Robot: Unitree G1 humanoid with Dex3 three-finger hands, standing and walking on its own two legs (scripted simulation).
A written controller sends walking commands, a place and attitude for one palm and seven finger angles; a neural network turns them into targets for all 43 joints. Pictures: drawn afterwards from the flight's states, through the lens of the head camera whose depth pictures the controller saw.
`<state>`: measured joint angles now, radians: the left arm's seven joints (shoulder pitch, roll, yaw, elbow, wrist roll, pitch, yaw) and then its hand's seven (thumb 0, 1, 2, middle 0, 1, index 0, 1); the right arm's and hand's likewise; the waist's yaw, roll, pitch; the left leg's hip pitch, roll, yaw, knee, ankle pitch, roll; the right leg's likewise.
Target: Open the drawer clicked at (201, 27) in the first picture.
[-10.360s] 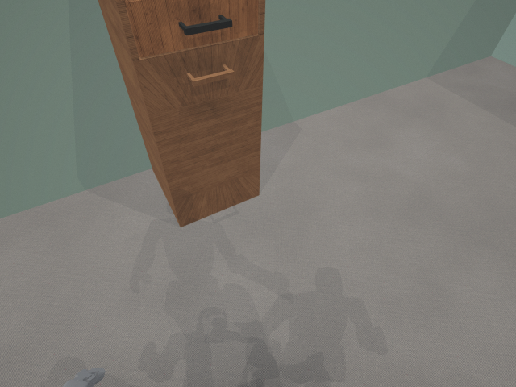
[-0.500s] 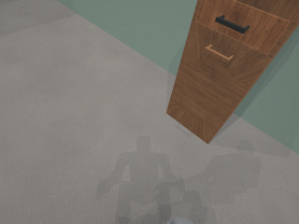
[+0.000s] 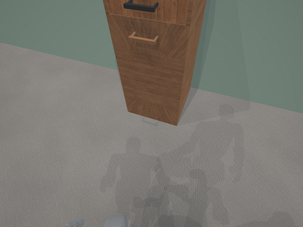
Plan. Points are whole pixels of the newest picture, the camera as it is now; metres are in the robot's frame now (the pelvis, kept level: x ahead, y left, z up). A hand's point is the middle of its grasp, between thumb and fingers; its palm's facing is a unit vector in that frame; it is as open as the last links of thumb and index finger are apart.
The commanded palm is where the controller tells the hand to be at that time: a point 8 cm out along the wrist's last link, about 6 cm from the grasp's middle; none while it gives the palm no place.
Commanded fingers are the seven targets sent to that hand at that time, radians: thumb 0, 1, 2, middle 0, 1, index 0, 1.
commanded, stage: turn to face it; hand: left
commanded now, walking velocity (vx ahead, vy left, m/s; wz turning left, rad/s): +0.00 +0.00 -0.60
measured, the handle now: (141, 5) +0.95 +0.08 +0.13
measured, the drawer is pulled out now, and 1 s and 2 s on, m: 0.00 0.00 0.00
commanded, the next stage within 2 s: take the last steps up to it in 0.56 s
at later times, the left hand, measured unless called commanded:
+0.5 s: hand out of the picture +0.13 +0.26 -0.17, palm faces -0.21 -0.96 -0.20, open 7.4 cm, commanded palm none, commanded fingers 0.00 0.90 0.90 -0.20 -0.30 -0.20 -0.30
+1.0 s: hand out of the picture +0.13 +0.16 -0.15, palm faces -0.30 -0.92 -0.26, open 7.2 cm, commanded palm none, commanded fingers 0.00 0.90 0.90 -0.20 -0.30 -0.20 -0.30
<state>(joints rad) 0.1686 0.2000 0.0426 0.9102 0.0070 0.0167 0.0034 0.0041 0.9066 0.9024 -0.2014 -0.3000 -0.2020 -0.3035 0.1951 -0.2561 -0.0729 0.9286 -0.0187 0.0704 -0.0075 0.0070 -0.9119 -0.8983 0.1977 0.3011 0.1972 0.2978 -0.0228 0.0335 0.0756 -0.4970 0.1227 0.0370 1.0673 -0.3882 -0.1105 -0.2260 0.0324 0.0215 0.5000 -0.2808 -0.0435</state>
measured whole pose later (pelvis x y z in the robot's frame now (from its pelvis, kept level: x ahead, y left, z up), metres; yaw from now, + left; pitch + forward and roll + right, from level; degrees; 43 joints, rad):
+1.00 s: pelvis +0.03 +0.00 +0.01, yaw -21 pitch -2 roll +1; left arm 0.30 0.15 0.03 1.04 0.01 -0.06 0.02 -0.01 0.94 0.90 -0.20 -0.30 -0.20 -0.30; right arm 0.35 -0.21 -0.07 1.08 -0.03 0.04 0.02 0.01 -0.91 -0.90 0.20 0.30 0.20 0.30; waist -0.02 0.05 -0.02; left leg -0.51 0.11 0.05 0.98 -0.23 -0.06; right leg -0.03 -0.01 -0.09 0.34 -0.29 -0.04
